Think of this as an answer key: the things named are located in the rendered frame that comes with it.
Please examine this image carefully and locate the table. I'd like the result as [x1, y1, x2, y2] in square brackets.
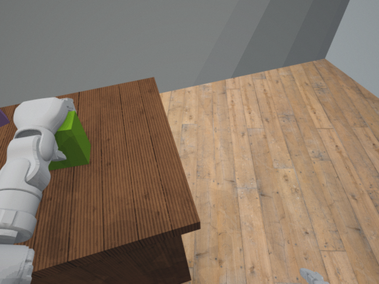
[0, 77, 201, 284]

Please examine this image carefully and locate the robot left upper arm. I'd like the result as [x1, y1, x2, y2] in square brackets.
[0, 244, 35, 284]

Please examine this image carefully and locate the robot right hand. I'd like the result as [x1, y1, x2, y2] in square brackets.
[300, 268, 330, 284]

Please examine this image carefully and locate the robot left hand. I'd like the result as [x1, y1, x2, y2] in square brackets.
[13, 97, 76, 162]

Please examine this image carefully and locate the left robot forearm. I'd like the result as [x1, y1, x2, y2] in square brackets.
[0, 125, 55, 245]

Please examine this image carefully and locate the sponge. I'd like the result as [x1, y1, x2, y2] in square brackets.
[49, 111, 91, 170]

